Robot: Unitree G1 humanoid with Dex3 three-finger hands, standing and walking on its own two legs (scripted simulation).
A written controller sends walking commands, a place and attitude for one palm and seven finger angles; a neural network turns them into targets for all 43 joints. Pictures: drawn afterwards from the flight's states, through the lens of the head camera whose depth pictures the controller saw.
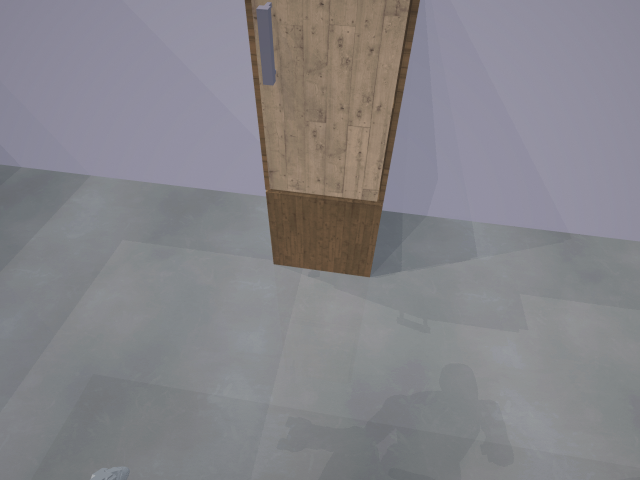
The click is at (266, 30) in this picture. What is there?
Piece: cupboard door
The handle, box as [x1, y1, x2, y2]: [256, 2, 275, 85]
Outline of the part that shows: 267,2 263,6 259,5 256,8 263,84 272,85 275,80 275,69 273,62 270,17 271,2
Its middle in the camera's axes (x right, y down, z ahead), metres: -0.13 -0.46 +0.92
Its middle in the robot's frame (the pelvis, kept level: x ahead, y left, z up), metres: +1.01 +0.18 +0.13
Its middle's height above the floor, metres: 0.90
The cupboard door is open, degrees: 0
